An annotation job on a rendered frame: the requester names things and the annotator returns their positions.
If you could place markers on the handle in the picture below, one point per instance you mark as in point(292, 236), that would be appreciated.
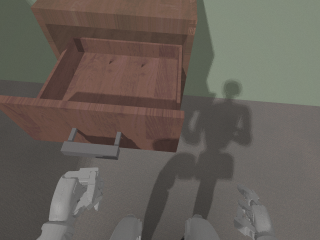
point(90, 150)

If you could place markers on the right robot hand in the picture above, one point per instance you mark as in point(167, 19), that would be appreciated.
point(258, 221)

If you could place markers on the left robot hand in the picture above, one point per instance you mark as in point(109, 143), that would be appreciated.
point(86, 185)

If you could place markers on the left robot thigh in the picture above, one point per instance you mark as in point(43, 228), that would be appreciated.
point(129, 228)

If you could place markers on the left robot forearm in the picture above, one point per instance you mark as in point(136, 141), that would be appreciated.
point(53, 230)

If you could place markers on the right robot shin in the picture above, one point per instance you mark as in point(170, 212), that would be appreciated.
point(197, 216)

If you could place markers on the cabinet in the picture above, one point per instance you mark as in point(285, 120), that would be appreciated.
point(151, 21)

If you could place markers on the drawer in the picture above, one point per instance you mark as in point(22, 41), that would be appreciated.
point(105, 86)

